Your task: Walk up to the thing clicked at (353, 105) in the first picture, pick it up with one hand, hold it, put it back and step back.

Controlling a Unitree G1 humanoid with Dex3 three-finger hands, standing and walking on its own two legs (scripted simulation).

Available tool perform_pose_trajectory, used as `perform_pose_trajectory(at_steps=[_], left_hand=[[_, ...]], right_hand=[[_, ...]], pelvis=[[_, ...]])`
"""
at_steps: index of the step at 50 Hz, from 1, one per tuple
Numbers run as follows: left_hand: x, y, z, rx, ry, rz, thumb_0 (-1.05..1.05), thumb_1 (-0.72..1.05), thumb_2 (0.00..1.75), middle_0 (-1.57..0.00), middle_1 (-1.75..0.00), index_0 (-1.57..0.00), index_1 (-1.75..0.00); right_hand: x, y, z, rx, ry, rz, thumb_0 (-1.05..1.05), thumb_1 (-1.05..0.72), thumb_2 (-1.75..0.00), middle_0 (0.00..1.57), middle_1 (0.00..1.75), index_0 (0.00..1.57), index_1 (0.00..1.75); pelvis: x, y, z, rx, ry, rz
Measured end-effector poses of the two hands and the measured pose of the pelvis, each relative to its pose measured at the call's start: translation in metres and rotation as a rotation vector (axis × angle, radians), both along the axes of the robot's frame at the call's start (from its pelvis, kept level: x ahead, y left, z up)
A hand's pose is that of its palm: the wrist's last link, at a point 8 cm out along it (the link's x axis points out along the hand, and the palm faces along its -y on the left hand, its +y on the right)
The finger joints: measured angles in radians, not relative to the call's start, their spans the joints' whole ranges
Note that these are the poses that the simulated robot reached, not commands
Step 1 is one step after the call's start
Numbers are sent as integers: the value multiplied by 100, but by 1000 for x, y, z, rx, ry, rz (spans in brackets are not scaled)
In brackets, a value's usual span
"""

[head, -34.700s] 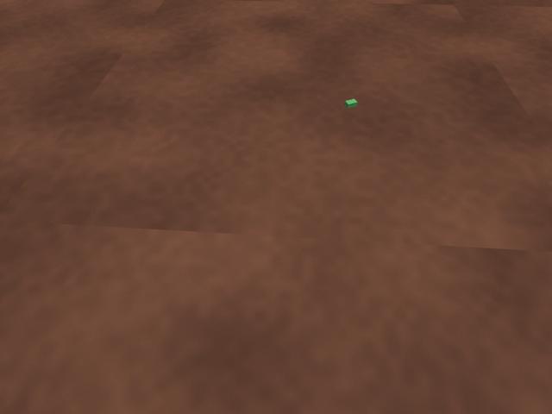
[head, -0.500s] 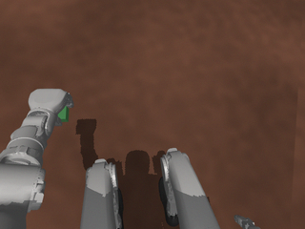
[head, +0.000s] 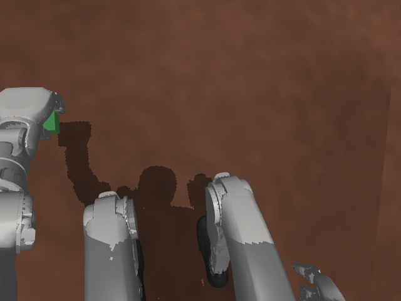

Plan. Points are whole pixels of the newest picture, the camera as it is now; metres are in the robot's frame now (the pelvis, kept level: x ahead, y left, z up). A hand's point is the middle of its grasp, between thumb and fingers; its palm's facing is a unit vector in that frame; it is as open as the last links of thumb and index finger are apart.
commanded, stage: crouch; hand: left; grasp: from above
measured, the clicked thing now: (40, 123) +0.48 +0.27 -0.20
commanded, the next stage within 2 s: lower in 0.62 s
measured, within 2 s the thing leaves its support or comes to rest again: neither
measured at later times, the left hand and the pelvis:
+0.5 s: hand (44, 125) +0.48 +0.27 -0.22, palm faces -0.46 +0.00 -0.89, open 6.9 cm; pelvis -0.01 +0.00 -0.06, yaw -2 degrees
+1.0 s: hand (51, 130) +0.48 +0.27 -0.26, palm faces -0.50 -0.02 -0.87, open 6.9 cm; pelvis +0.00 +0.00 -0.07, yaw -4 degrees
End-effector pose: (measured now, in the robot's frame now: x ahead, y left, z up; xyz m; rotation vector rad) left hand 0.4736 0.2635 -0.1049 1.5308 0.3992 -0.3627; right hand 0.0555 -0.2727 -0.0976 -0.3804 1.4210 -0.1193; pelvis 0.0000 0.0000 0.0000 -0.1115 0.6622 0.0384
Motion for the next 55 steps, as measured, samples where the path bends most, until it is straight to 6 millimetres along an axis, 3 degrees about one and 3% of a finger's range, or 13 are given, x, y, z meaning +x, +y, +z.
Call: perform_pose_trajectory(at_steps=[16, 40, 55], left_hand=[[8, 5, -43, 9, 3, -9, -1, 48, 2, -101, -11, -104, -8], [19, 13, -74, 16, 18, 4, -1, 47, 0, -104, -8, -106, -6], [18, 9, -111, -30, 19, -25, -1, 47, 0, -103, -9, -105, -7]], right_hand=[[-39, 4, -32, -5, 74, -16, 0, -91, -90, 20, 30, 20, 30], [-29, 3, -50, -7, 84, 34, 0, -92, -90, 20, 30, 20, 30], [-38, 5, -50, -39, 121, 67, 0, -92, -90, 20, 30, 20, 30]], pelvis=[[-8, 1, -43, -17, -40, -12], [-4, -1, -65, -35, -54, -22], [-5, 2, -80, -60, -81, -35]])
